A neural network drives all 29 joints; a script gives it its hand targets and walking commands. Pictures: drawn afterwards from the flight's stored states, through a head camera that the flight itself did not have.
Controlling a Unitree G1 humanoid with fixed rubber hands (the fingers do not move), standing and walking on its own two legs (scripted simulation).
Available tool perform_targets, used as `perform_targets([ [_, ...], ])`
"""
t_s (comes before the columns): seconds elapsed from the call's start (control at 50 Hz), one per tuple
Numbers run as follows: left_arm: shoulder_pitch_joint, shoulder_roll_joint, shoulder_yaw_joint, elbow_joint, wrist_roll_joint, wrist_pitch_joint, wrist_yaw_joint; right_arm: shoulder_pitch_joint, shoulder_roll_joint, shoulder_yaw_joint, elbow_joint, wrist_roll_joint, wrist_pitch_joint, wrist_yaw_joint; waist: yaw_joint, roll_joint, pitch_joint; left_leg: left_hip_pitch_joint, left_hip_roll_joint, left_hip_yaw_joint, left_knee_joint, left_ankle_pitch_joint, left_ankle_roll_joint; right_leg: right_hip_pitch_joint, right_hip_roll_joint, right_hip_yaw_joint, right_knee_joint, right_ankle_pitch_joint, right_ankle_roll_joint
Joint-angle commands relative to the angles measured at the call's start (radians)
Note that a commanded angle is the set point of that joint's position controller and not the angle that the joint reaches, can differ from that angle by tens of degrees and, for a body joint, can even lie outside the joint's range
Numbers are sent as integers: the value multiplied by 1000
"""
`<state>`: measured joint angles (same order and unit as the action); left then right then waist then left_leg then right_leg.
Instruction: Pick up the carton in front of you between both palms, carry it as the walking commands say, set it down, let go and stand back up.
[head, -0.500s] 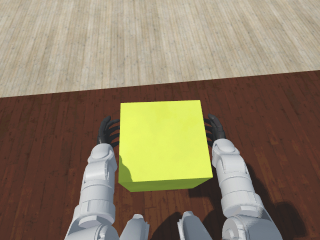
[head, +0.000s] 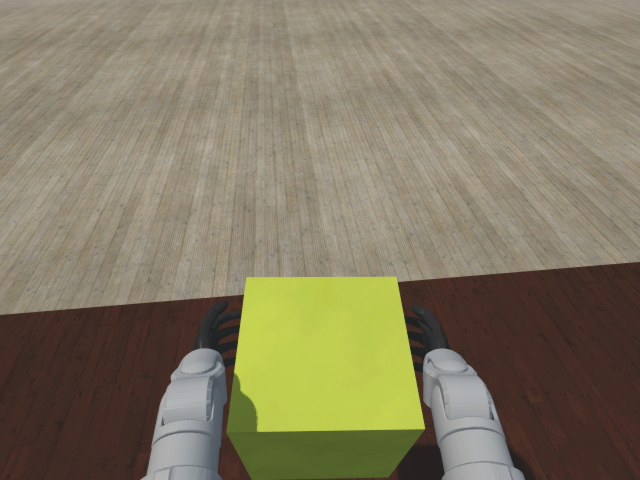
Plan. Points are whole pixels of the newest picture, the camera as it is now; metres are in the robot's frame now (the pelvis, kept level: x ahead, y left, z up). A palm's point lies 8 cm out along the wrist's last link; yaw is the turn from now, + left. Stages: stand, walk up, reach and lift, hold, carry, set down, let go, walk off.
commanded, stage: reach and lift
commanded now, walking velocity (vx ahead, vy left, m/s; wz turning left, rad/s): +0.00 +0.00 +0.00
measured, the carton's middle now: (321, 382) +0.30 +0.00 -0.06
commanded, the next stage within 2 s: hold in 0.96 s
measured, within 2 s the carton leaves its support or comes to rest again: neither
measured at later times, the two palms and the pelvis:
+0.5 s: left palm (208, 355) +0.29 +0.15 +0.03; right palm (439, 355) +0.28 -0.15 +0.03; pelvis -0.01 +0.00 +0.00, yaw +0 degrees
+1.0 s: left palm (205, 349) +0.29 +0.15 +0.05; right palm (440, 350) +0.28 -0.15 +0.04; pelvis +0.00 +0.00 +0.01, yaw +0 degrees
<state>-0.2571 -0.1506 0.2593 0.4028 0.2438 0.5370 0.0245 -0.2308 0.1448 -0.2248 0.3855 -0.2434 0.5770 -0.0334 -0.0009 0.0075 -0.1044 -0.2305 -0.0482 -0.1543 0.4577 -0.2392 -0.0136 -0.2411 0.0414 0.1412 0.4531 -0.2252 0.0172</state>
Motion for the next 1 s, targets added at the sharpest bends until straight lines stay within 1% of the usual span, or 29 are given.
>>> perform_targets([
  [0.0,-393,-975,-512,63,-175,46,-269,-501,942,514,-29,195,-4,264,-4,-3,-104,57,-43,72,-98,149,-1,116,52,-73,-81,135,-5],
  [0.04,-429,-974,-479,80,-161,51,-275,-536,941,478,-9,182,2,272,-1,0,-73,45,-41,75,-102,93,3,107,50,-77,-83,78,-9],
  [0.08,-478,-990,-477,78,-164,48,-281,-585,955,476,-10,185,0,281,0,3,-83,47,-40,77,-97,65,6,109,49,-80,-78,49,-10],
  [0.18,-560,-1016,-492,65,-174,44,-288,-668,980,495,-20,197,-3,290,2,3,-147,68,-37,82,-82,68,6,131,50,-83,-65,53,-8],
  [0.28,-571,-1007,-487,73,-166,50,-289,-678,977,491,-11,190,2,288,3,-4,-153,78,-38,87,-88,62,6,144,49,-84,-73,51,-6],
  [0.4,-551,-990,-486,58,-161,60,-290,-651,972,490,-23,187,15,282,1,-7,-156,101,-43,91,-100,101,4,170,50,-83,-88,96,-2],
  [0.68,-456,-969,-522,-35,-188,94,-285,-551,961,527,-114,217,51,274,1,-9,-168,162,-52,84,-121,248,-4,233,55,-74,-110,248,9],
  [0.8,-438,-968,-534,-67,-198,111,-282,-530,953,536,-143,225,66,273,-1,-5,-157,178,-53,79,-129,271,-7,241,58,-72,-116,267,8],
  [0.92,-439,-968,-540,-84,-204,126,-280,-533,946,538,-159,229,81,275,-1,-2,-147,183,-51,77,-134,265,-9,240,59,-73,-120,254,6],
  [0.98,-446,-979,-577,-129,-228,137,-276,-544,953,578,-203,253,91,276,0,1,-174,206,-50,72,-136,294,-12,257,61,-72,-123,275,8],
])
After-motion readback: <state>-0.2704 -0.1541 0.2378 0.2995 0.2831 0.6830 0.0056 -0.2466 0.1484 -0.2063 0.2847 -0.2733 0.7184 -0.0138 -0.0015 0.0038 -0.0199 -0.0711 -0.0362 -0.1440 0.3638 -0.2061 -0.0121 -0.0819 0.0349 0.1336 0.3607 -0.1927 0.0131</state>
